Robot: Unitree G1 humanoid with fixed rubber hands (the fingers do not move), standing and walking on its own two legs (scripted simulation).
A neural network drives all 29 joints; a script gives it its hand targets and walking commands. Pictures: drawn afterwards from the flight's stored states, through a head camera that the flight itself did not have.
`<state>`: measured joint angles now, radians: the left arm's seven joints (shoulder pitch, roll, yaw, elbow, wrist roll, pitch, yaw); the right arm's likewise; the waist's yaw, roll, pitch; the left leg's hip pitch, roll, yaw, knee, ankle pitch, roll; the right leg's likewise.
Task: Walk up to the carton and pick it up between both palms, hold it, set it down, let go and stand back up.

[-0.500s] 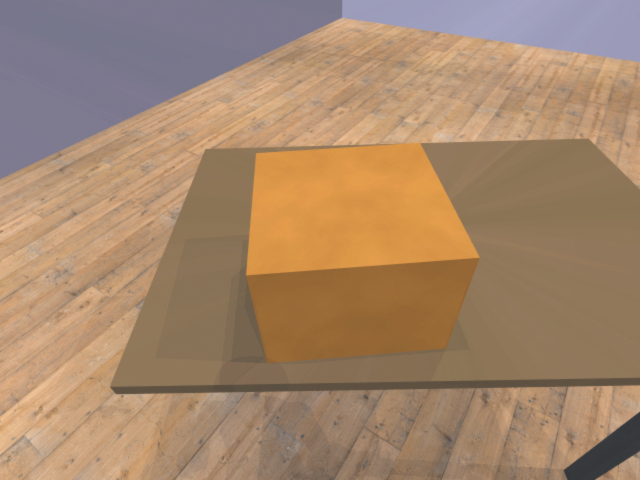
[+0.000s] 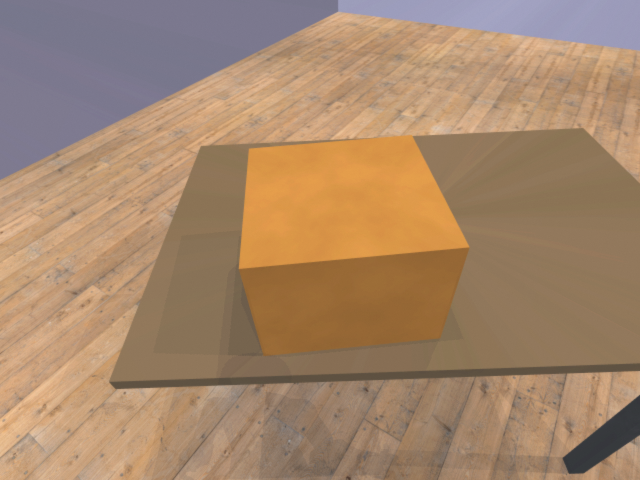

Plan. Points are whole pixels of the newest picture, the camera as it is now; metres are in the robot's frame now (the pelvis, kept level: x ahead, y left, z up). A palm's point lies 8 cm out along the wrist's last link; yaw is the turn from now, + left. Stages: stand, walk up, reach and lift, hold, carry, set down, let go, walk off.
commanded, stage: stand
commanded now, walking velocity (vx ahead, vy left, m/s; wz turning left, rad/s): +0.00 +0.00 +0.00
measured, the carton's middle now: (341, 240) +0.49 +0.00 +0.02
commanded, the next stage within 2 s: none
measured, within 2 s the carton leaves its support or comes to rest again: neither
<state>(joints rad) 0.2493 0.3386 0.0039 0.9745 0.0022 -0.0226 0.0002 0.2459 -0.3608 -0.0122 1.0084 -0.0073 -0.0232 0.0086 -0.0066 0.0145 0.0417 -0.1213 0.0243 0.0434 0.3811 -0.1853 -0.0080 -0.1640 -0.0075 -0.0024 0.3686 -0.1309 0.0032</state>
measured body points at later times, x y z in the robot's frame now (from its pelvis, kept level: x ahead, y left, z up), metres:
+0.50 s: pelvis +0.02 +0.00 +0.00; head +0.01 +0.00 +0.45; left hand +0.09 +0.29 -0.13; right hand +0.08 -0.31 -0.13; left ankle +0.02 +0.12 -0.74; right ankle +0.05 -0.12 -0.74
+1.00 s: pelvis +0.03 +0.00 +0.00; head +0.02 +0.00 +0.45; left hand +0.10 +0.30 -0.13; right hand +0.08 -0.30 -0.13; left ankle +0.02 +0.12 -0.74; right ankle +0.05 -0.12 -0.74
